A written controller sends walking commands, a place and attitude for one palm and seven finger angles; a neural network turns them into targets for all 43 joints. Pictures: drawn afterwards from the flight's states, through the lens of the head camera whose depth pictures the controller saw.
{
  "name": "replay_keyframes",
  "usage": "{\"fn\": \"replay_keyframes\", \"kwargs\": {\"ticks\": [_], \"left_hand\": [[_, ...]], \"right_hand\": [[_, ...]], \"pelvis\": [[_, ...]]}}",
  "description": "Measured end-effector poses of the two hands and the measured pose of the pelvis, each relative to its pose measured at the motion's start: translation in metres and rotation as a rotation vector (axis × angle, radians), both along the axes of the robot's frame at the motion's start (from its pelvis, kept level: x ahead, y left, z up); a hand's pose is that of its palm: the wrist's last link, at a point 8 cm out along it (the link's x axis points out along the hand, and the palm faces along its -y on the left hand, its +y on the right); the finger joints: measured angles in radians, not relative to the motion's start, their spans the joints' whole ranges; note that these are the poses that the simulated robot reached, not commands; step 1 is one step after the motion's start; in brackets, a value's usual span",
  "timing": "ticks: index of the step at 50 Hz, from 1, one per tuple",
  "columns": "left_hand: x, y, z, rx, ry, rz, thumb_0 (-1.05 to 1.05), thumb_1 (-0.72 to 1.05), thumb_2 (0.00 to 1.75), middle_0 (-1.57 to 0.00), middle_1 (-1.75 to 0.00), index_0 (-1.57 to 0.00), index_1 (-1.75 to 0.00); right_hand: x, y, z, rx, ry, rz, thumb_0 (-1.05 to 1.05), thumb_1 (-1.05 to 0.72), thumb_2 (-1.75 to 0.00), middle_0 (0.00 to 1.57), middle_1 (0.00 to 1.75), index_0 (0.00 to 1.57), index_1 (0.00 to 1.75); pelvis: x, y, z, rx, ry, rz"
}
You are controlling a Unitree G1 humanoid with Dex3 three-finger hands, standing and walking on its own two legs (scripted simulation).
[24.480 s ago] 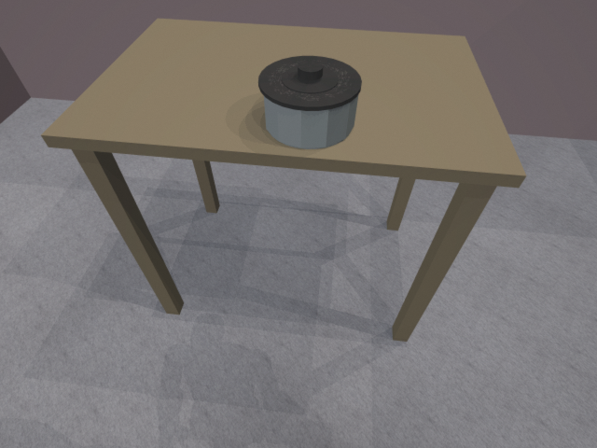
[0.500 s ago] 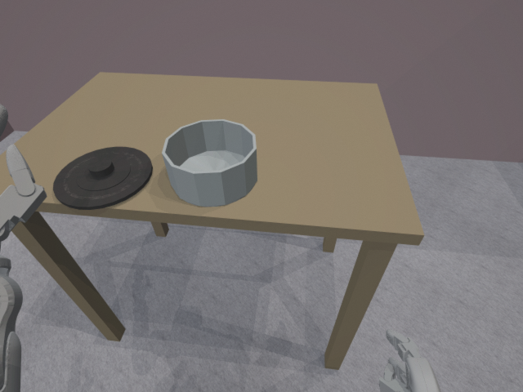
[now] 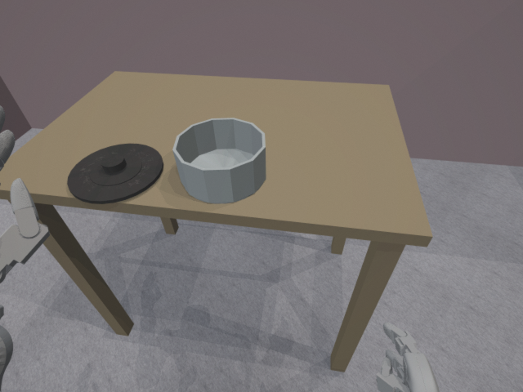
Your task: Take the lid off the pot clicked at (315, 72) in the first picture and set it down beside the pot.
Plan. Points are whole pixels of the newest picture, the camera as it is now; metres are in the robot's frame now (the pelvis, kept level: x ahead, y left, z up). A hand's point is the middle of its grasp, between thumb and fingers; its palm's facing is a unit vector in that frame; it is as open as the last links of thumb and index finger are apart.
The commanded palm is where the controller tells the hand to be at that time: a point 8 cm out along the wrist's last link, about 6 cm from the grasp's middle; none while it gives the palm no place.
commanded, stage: step back with the hand held close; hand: left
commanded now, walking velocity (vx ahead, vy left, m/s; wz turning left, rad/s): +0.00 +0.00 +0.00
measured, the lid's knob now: (113, 163) +0.51 +0.40 +0.07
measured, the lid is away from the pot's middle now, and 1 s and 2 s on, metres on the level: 0.24 0.24 0.24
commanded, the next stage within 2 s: stop stepping back and stand still in 1.10 s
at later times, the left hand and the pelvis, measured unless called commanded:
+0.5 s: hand (21, 261) +0.16 +0.25 +0.24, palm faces +0.40 -0.79 -0.46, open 7.5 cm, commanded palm +0.09 +0.31 +0.25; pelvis -0.05 +0.03 -0.01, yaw -2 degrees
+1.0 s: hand out of the picture +0.06 +0.24 +0.24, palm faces +0.50 -0.78 -0.37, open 7.5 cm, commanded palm -0.01 +0.30 +0.25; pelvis -0.14 +0.02 -0.04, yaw +0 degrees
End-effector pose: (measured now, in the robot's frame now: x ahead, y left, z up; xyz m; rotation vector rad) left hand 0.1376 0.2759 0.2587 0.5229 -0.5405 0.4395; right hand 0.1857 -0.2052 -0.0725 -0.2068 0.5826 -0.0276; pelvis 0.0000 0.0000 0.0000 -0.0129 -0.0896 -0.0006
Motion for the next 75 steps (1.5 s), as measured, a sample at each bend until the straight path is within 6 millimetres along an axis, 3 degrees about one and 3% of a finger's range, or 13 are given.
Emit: {"fn": "replay_keyframes", "kwargs": {"ticks": [9,14,19,36,49,60,63,67,71,75], "left_hand": [[0.009,-0.001,0.000,0.066,-0.011,-0.070,0.01,0.88,0.90,-0.21,-0.30,-0.21,-0.30],[0.016,0.006,-0.008,0.091,0.029,-0.122,0.01,0.88,0.90,-0.21,-0.30,-0.21,-0.30],[0.008,0.012,-0.012,0.124,0.052,-0.151,0.02,0.88,0.90,-0.21,-0.30,-0.21,-0.30],[-0.078,0.022,0.000,0.125,-0.154,-0.060,0.01,0.88,0.90,-0.21,-0.30,-0.21,-0.30],[-0.118,0.008,-0.013,0.114,-0.150,-0.089,0.01,0.88,0.90,-0.21,-0.30,-0.21,-0.30],[-0.202,-0.012,0.000,0.205,-0.334,-0.043,0.01,0.88,0.90,-0.22,-0.30,-0.21,-0.30],[-0.208,0.001,-0.019,0.128,-0.229,-0.026,0.01,0.88,0.90,-0.21,-0.30,-0.21,-0.30],[-0.222,0.007,-0.028,0.062,-0.208,-0.059,0.01,0.88,0.90,-0.21,-0.30,-0.21,-0.30],[-0.245,-0.008,-0.010,0.042,-0.242,-0.110,0.02,0.88,0.90,-0.21,-0.30,-0.21,-0.30],[-0.296,-0.025,0.017,0.106,-0.230,-0.106,0.02,0.88,0.90,-0.21,-0.30,-0.21,-0.30]], "right_hand": [[-0.009,-0.012,-0.001,-0.025,0.033,-0.075,0.01,-0.91,-0.90,0.20,0.30,0.20,0.30],[-0.030,-0.020,-0.001,-0.053,0.068,-0.163,0.01,-0.91,-0.90,0.20,0.30,0.20,0.30],[-0.057,-0.019,-0.001,-0.066,0.100,-0.213,0.01,-0.91,-0.90,0.20,0.30,0.20,0.30],[-0.126,0.000,-0.021,-0.038,0.080,-0.180,0.01,-0.91,-0.90,0.20,0.30,0.20,0.30],[-0.179,-0.014,-0.029,-0.055,0.073,-0.185,0.01,-0.91,-0.90,0.20,0.30,0.20,0.30],[-0.227,-0.031,-0.054,-0.051,0.072,-0.145,0.01,-0.91,-0.90,0.20,0.30,0.20,0.30],[-0.245,-0.035,-0.065,-0.046,0.112,-0.131,0.01,-0.91,-0.90,0.20,0.30,0.20,0.30],[-0.284,-0.034,-0.056,-0.042,0.028,-0.209,0.02,-0.91,-0.90,0.20,0.30,0.20,0.30],[-0.340,-0.030,-0.047,0.003,0.045,-0.232,0.01,-0.91,-0.90,0.20,0.30,0.20,0.30],[-0.389,-0.036,-0.041,0.033,0.153,-0.216,0.01,-0.91,-0.90,0.20,0.30,0.20,0.30]], "pelvis": [[-0.004,0.009,-0.005,-0.011,0.069,-0.008],[-0.012,0.022,-0.007,0.001,0.090,-0.025],[-0.026,0.029,-0.010,0.010,0.092,-0.037],[-0.087,0.032,-0.024,-0.001,0.065,-0.015],[-0.138,0.024,-0.033,0.015,0.050,-0.001],[-0.194,0.005,-0.055,0.023,0.000,0.058],[-0.215,0.011,-0.060,0.051,-0.017,0.019],[-0.250,0.019,-0.066,0.040,-0.023,-0.072],[-0.284,0.006,-0.051,-0.026,-0.023,-0.011],[-0.311,-0.012,-0.029,-0.026,0.041,0.037]]}}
